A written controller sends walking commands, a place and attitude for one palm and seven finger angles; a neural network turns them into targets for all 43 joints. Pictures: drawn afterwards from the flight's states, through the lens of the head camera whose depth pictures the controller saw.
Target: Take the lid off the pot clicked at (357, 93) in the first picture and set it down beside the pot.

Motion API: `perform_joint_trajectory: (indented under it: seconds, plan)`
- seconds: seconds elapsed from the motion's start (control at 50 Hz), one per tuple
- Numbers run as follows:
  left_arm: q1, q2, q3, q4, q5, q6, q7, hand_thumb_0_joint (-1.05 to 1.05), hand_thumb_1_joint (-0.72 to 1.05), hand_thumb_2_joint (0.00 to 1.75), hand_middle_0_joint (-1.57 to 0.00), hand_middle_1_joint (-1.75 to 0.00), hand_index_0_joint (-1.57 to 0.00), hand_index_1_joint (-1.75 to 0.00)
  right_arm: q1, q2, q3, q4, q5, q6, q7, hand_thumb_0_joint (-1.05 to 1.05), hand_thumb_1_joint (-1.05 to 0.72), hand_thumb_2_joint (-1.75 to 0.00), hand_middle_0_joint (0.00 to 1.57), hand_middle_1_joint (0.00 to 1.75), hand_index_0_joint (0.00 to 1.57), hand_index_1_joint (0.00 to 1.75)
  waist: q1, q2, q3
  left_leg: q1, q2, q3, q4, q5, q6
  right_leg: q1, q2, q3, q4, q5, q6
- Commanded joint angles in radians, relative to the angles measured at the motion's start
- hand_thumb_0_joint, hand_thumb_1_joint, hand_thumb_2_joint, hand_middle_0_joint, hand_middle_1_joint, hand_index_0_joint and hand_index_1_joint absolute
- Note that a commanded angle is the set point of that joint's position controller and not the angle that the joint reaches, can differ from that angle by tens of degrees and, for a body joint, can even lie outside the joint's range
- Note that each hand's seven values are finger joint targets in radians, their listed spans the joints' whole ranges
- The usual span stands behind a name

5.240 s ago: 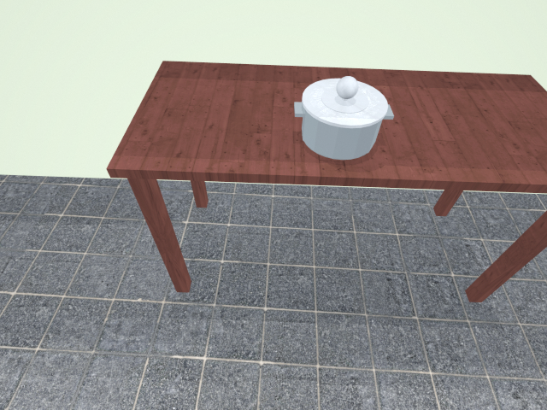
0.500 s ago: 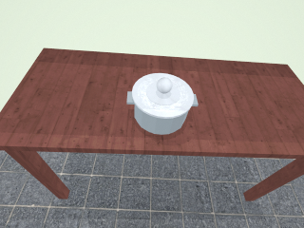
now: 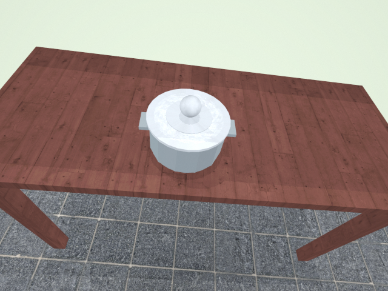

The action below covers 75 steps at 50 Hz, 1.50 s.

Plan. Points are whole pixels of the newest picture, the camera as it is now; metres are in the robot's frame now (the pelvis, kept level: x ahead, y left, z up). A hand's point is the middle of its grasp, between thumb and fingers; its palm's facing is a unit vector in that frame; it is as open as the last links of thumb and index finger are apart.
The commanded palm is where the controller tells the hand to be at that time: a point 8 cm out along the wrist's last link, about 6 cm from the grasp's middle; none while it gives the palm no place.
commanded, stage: shuffle to correct the standing spot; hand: left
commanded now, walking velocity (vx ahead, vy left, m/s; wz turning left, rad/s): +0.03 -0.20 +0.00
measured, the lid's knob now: (190, 106) +0.50 +0.04 +0.09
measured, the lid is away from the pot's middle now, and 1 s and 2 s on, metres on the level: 0.00 0.00 0.00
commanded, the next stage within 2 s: come to a stop and stand still in 0.28 s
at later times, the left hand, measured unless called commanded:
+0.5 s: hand out of the picture +0.06 +0.08 -0.20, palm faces +0.05 -0.99 -0.13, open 7.3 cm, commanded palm none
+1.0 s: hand out of the picture +0.02 +0.05 -0.16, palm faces +0.06 -0.98 -0.18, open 7.3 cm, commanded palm none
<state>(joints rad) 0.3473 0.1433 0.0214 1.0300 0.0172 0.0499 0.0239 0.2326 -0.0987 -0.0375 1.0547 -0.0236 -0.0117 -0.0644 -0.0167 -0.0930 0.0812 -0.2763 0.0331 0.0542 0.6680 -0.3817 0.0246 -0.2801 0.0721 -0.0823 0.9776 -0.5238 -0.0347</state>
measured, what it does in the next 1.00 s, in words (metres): steps to the right: right foot, then left foot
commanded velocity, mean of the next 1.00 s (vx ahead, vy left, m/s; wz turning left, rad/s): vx -0.02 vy -0.03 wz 0.00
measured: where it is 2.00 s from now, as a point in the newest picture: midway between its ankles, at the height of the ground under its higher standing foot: outside the picture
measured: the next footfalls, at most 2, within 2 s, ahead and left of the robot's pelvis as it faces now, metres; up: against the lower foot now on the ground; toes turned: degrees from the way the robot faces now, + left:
right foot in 0.24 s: +0.05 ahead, -0.25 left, +0.00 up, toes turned +0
left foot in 0.46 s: +0.06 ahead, -0.03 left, +0.00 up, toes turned +7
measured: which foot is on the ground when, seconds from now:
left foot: down 0.00-0.24, up 0.26-0.44, down 0.46-1.00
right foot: up 0.00-0.22, down 0.24-1.00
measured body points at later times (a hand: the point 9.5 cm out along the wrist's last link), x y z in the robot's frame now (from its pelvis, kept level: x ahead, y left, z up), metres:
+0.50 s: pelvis +0.03 -0.09 +0.00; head +0.06 -0.04 +0.44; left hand +0.06 +0.13 -0.18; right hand +0.09 -0.34 -0.13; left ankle +0.02 -0.03 -0.73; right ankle +0.02 -0.23 -0.72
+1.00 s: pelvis +0.01 -0.12 +0.02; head +0.02 -0.11 +0.47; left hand +0.01 +0.10 -0.14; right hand +0.06 -0.35 -0.13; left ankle +0.02 -0.03 -0.72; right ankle +0.01 -0.25 -0.72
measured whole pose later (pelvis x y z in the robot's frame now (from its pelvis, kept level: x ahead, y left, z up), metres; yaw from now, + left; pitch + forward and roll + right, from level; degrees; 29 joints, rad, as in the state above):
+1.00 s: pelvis +0.01 -0.12 +0.02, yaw +2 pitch -2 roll +0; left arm 0.29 0.17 -0.01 1.02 0.02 0.00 0.04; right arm 0.22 -0.16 -0.02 1.05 0.00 0.01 -0.02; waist 0.01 -0.02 0.06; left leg -0.19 0.01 0.11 0.46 -0.23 0.04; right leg -0.16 -0.04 -0.05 0.44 -0.24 0.02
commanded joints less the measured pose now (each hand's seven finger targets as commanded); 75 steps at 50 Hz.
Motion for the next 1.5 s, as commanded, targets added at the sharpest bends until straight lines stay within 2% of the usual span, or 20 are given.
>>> perform_joint_trajectory:
  seconds: [0.0, 0.06, 0.16, 0.2, 0.22, 0.26, 0.3, 0.36, 0.4, 0.44, 0.46, 0.5, 0.56, 0.64, 0.76, 0.98, 1.22, 1.24, 1.28, 1.48]
  plan:
    - [-0.01, 0.097, 0.036, -0.131, 0.011, -0.013, 0.0, 0.0, 0.9, 0.9, -0.2, -0.3, -0.2, -0.3, 0.034, -0.191, -0.039, -0.055, -0.008, -0.015, -0.002, 0.0, -0.9, -0.9, 0.2, 0.3, 0.2, 0.3, 0.032, 0.192, 0.002, 0.015, 0.332, -0.329, -0.308, 0.542, 0.19, -0.214, -0.095, 0.164, 0.265, -0.024, 0.013]
    - [-0.003, 0.067, 0.032, -0.142, 0.004, -0.01, -0.017, 0.0, 0.9, 0.9, -0.2, -0.3, -0.2, -0.3, 0.014, -0.222, -0.051, -0.08, -0.015, -0.018, 0.018, 0.0, -0.9, -0.9, 0.2, 0.3, 0.2, 0.3, 0.044, 0.196, -0.039, 0.011, 0.259, -0.198, -0.325, 0.402, 0.129, -0.167, -0.103, 0.085, 0.094, 0.012, 0.035]
    - [0.021, 0.074, 0.031, -0.133, -0.002, -0.03, -0.019, 0.0, 0.9, 0.9, -0.2, -0.3, -0.2, -0.3, 0.015, -0.245, -0.067, -0.089, -0.009, 0.012, 0.034, 0.0, -0.9, -0.9, 0.2, 0.3, 0.2, 0.3, 0.041, 0.276, -0.064, -0.007, 0.204, -0.154, -0.197, 0.279, 0.044, 0.024, -0.078, -0.025, -0.399, 0.172, 0.055]
    - [0.069, 0.149, 0.046, -0.11, 0.005, -0.042, -0.011, 0.0, 0.9, 0.9, -0.2, -0.3, -0.2, -0.3, 0.054, -0.198, -0.066, -0.096, 0.003, 0.023, 0.041, 0.0, -0.9, -0.9, 0.2, 0.3, 0.2, 0.3, 0.048, 0.039, -0.091, -0.118, 0.089, -0.043, 0.021, 0.156, -0.019, 0.19, -0.149, 0.06, -0.568, 0.364, 0.037]
    - [0.071, 0.233, 0.059, -0.11, 0.014, -0.044, -0.001, 0.0, 0.9, 0.9, -0.2, -0.3, -0.2, -0.3, 0.059, -0.127, -0.049, -0.121, 0.011, 0.031, 0.04, 0.0, -0.9, -0.9, 0.2, 0.3, 0.2, 0.3, 0.043, -0.254, -0.112, -0.266, -0.016, 0.049, 0.185, -0.106, -0.057, 0.27, -0.32, 0.27, -0.61, 0.579, -0.033]
    - [0.038, 0.252, 0.05, -0.146, 0.027, -0.037, 0.003, 0.0, 0.9, 0.9, -0.2, -0.3, -0.2, -0.3, 0.017, -0.107, -0.041, -0.144, 0.012, 0.034, 0.039, 0.0, -0.9, -0.9, 0.2, 0.3, 0.2, 0.3, 0.052, -0.152, -0.098, -0.246, -0.016, 0.001, 0.384, -0.25, -0.038, 0.161, -0.378, 0.278, -0.647, 0.548, -0.154]
    - [-0.058, 0.224, 0.057, -0.153, 0.029, -0.023, 0.013, 0.0, 0.9, 0.9, -0.2, -0.3, -0.2, -0.3, 0.022, -0.146, -0.05, -0.124, 0.007, 0.043, 0.038, 0.0, -0.9, -0.9, 0.2, 0.3, 0.2, 0.3, 0.029, -0.265, -0.046, -0.221, 0.012, 0.003, 0.435, -0.191, -0.032, 0.05, -0.323, 0.252, -0.624, 0.47, -0.152]
    - [-0.098, 0.186, 0.04, -0.153, 0.029, -0.027, 0.021, 0.0, 0.9, 0.9, -0.2, -0.3, -0.2, -0.3, 0.066, -0.113, -0.038, -0.102, 0.013, 0.028, 0.041, 0.0, -0.9, -0.9, 0.2, 0.3, 0.2, 0.3, -0.018, -0.124, -0.04, -0.069, 0.0, 0.049, 0.134, -0.114, -0.026, -0.009, -0.301, 0.169, -0.518, 0.63, -0.127]
    - [-0.07, 0.149, 0.024, -0.135, 0.003, -0.031, 0.025, 0.0, 0.9, 0.9, -0.2, -0.3, -0.2, -0.3, 0.125, -0.087, -0.015, -0.068, 0.015, 0.009, 0.04, 0.0, -0.9, -0.9, 0.2, 0.3, 0.2, 0.3, -0.029, 0.053, -0.066, 0.115, -0.003, 0.028, -0.23, 0.198, -0.026, -0.005, -0.224, 0.111, -0.4, 0.577, -0.048]
    - [-0.003, 0.08, 0.005, -0.114, -0.02, -0.039, 0.023, 0.0, 0.9, 0.9, -0.2, -0.3, -0.2, -0.3, 0.122, -0.15, -0.016, -0.072, 0.011, -0.019, 0.032, 0.0, -0.9, -0.9, 0.2, 0.3, 0.2, 0.3, -0.002, 0.397, -0.111, 0.236, 0.248, -0.227, -0.306, 0.821, 0.098, -0.071, -0.095, 0.046, -0.228, 0.132, 0.043]
    - [0.007, 0.09, 0.006, -0.109, -0.024, -0.033, 0.028, 0.0, 0.9, 0.9, -0.2, -0.3, -0.2, -0.3, 0.108, -0.166, -0.01, -0.088, 0.008, -0.009, 0.031, 0.0, -0.9, -0.9, 0.2, 0.3, 0.2, 0.3, 0.0, 0.334, -0.116, 0.181, 0.293, -0.196, -0.294, 0.966, 0.159, -0.022, -0.104, 0.078, -0.132, -0.05, 0.039]
    - [-0.028, 0.098, 0.005, -0.079, -0.016, -0.015, 0.027, 0.0, 0.9, 0.9, -0.2, -0.3, -0.2, -0.3, 0.004, -0.132, 0.007, -0.084, 0.009, -0.015, 0.016, 0.0, -0.9, -0.9, 0.2, 0.3, 0.2, 0.3, 0.04, 0.42, -0.04, 0.021, 0.257, -0.176, -0.335, 0.871, 0.174, 0.039, -0.142, 0.096, -0.134, -0.042, 0.054]
    - [-0.002, 0.095, -0.003, -0.06, -0.011, -0.032, 0.022, 0.0, 0.9, 0.9, -0.2, -0.3, -0.2, -0.3, -0.016, -0.147, 0.004, -0.078, 0.017, -0.007, 0.017, 0.0, -0.9, -0.9, 0.2, 0.3, 0.2, 0.3, 0.06, 0.262, -0.01, 0.124, 0.191, -0.116, -0.237, 0.865, 0.117, 0.049, -0.155, 0.052, -0.436, 0.163, 0.05]
    - [-0.009, 0.132, -0.004, -0.051, -0.01, -0.062, 0.029, 0.0, 0.9, 0.9, -0.2, -0.3, -0.2, -0.3, 0.044, -0.147, -0.013, -0.073, 0.033, -0.004, 0.021, 0.0, -0.9, -0.9, 0.2, 0.3, 0.2, 0.3, 0.018, 0.04, -0.114, 0.172, 0.11, -0.08, -0.202, 0.634, 0.018, 0.143, -0.237, 0.121, -0.537, 0.832, 0.013]
    - [-0.01, 0.128, -0.01, -0.063, -0.005, -0.06, 0.029, 0.0, 0.9, 0.9, -0.2, -0.3, -0.2, -0.3, 0.023, -0.153, -0.011, -0.068, 0.027, 0.006, 0.037, 0.0, -0.9, -0.9, 0.2, 0.3, 0.2, 0.3, 0.019, 0.022, -0.134, 0.19, 0.097, -0.06, -0.244, 0.422, 0.01, 0.112, -0.237, 0.13, -0.565, 0.621, 0.012]
    - [0.017, 0.128, -0.016, -0.037, 0.0, -0.058, 0.02, 0.0, 0.9, 0.9, -0.2, -0.3, -0.2, -0.3, 0.054, -0.121, 0.011, -0.03, 0.021, 0.011, 0.052, 0.0, -0.9, -0.9, 0.2, 0.3, 0.2, 0.3, 0.024, 0.077, 0.045, 0.058, 0.069, -0.057, -0.316, 0.07, 0.004, -0.005, -0.209, 0.148, -0.675, 0.191, 0.01]
    - [0.074, 0.079, -0.026, 0.019, -0.002, -0.069, 0.02, 0.0, 0.9, 0.9, -0.2, -0.3, -0.2, -0.3, 0.146, -0.092, 0.021, 0.016, 0.026, -0.013, 0.044, 0.0, -0.9, -0.9, 0.2, 0.3, 0.2, 0.3, 0.026, 0.096, 0.011, 0.045, 0.085, -0.075, -0.336, 0.118, 0.018, 0.043, -0.193, 0.11, -0.63, 0.311, 0.01]
    - [-0.005, 0.194, -0.028, -0.023, -0.005, -0.106, 0.019, 0.0, 0.9, 0.9, -0.2, -0.3, -0.2, -0.3, 0.119, -0.168, 0.014, -0.061, -0.002, -0.028, 0.055, 0.0, -0.9, -0.9, 0.2, 0.3, 0.2, 0.3, -0.019, 0.196, 0.004, 0.078, -0.01, -0.074, -0.343, 0.308, 0.022, 0.049, -0.11, 0.092, -0.511, 0.387, -0.033]
    - [0.047, 0.103, -0.023, -0.016, 0.0, -0.074, 0.025, 0.0, 0.9, 0.9, -0.2, -0.3, -0.2, -0.3, 0.076, -0.149, -0.012, -0.062, 0.01, -0.031, 0.041, 0.0, -0.9, -0.9, 0.2, 0.3, 0.2, 0.3, 0.016, 0.225, -0.103, 0.044, 0.103, -0.15, -0.338, 0.15, 0.021, 0.054, -0.147, 0.067, -0.512, 0.303, -0.014]
    - [0.034, 0.088, -0.016, -0.017, 0.003, -0.077, 0.032, 0.0, 0.9, 0.9, -0.2, -0.3, -0.2, -0.3, 0.085, -0.149, -0.017, -0.057, 0.005, -0.001, 0.051, 0.0, -0.9, -0.9, 0.2, 0.3, 0.2, 0.3, 0.006, 0.087, 0.0, -0.02, 0.062, -0.14, -0.313, 0.029, 0.02, -0.047, -0.167, 0.112, -0.56, 0.217, -0.015]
